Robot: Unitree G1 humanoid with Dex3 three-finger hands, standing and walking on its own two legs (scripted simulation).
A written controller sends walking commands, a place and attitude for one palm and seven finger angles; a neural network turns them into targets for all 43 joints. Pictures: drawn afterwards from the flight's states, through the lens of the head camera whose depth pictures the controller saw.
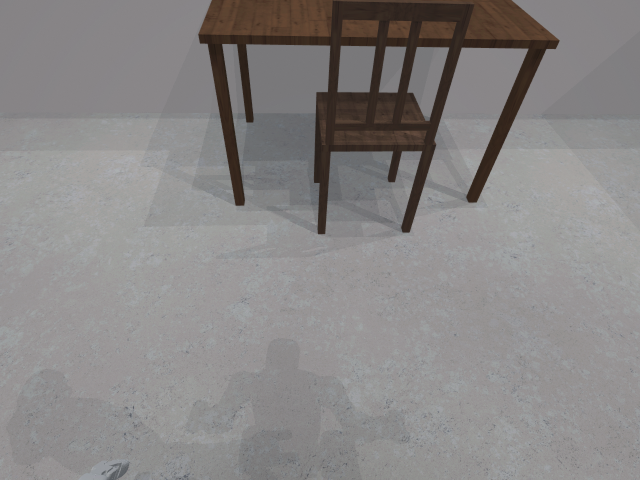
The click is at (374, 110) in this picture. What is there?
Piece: chair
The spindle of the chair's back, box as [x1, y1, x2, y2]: [366, 20, 389, 122]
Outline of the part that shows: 389,21 379,20 366,114 366,122 373,122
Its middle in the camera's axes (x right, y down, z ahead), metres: +0.17 -0.50 +1.19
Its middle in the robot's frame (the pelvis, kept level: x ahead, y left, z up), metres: +1.23 -0.11 -0.06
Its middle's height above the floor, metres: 0.71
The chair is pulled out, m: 0.00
